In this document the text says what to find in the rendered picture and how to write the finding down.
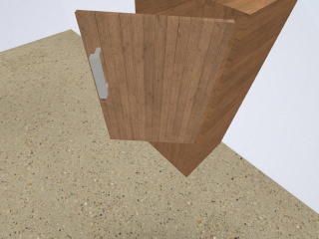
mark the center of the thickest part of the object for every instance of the handle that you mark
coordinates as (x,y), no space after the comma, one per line
(97,69)

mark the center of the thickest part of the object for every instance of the cupboard door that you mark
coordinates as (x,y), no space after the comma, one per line
(160,71)

